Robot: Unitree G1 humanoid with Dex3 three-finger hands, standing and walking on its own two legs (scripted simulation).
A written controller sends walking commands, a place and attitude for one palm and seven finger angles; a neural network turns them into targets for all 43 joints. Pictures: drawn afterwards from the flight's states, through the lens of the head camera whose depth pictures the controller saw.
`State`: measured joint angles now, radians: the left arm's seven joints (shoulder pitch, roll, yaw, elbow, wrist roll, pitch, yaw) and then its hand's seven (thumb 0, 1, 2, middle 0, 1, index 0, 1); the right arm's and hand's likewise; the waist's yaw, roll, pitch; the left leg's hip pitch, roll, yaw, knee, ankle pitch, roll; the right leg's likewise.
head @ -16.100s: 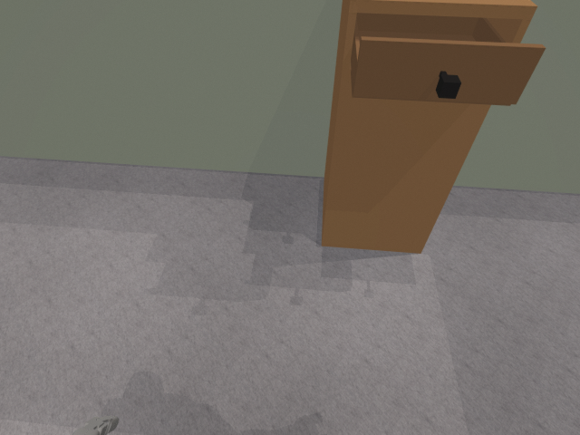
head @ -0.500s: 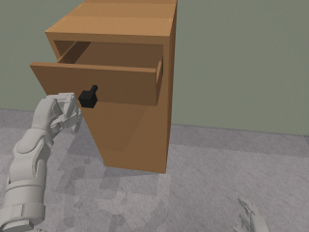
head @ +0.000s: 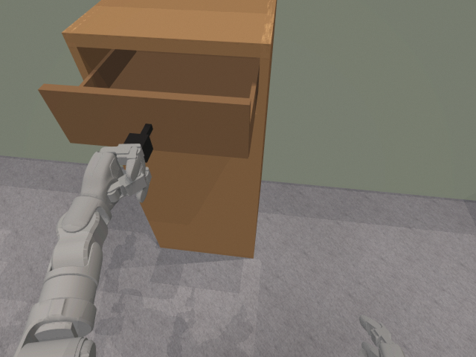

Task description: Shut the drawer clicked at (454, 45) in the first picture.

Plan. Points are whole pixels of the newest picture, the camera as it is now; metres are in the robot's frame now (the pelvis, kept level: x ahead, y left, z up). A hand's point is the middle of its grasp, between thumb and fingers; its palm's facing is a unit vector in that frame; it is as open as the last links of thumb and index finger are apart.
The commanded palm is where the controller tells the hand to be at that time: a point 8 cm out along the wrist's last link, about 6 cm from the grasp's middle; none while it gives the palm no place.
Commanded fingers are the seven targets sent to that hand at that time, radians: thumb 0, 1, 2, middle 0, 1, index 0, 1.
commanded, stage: bring the fist close to the handle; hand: left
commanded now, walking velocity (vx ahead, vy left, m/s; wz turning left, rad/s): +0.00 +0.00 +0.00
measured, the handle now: (142, 140) +0.46 +0.20 +0.11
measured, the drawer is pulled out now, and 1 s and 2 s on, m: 0.16 0.14 0.01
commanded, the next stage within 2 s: push the drawer shut in 0.34 s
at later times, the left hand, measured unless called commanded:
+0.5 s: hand (144, 180) +0.36 +0.18 +0.11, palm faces -0.07 -1.00 -0.03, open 3.3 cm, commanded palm +0.35 +0.23 +0.11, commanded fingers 0.00 0.90 0.90 -1.40 -1.60 -1.40 -1.60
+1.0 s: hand (147, 167) +0.39 +0.18 +0.11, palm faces -0.06 -1.00 -0.04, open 3.0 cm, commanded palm +0.40 +0.22 +0.11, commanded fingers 0.00 0.90 0.90 -1.40 -1.60 -1.40 -1.60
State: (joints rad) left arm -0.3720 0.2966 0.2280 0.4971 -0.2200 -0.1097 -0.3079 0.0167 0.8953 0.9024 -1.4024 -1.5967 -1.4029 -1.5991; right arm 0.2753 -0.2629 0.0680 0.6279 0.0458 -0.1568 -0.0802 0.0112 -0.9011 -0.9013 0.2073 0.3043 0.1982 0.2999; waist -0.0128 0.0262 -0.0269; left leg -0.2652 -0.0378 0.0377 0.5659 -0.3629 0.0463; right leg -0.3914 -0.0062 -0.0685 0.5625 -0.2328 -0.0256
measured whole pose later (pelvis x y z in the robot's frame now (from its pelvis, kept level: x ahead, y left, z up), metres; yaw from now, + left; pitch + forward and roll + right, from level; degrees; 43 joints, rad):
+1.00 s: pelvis -0.03 -0.02 -0.01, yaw +2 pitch +6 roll +0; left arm -0.72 0.39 0.22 0.98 -0.21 -0.25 -0.34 0.00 0.78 0.99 -1.40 -1.60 -1.40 -1.60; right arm 0.30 -0.28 0.08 0.69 0.05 -0.12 -0.09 0.01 -0.90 -0.90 0.21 0.30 0.20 0.30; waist -0.04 0.02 -0.01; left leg -0.41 -0.03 -0.01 0.67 -0.35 0.03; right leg -0.51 -0.01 -0.12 0.63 -0.22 -0.05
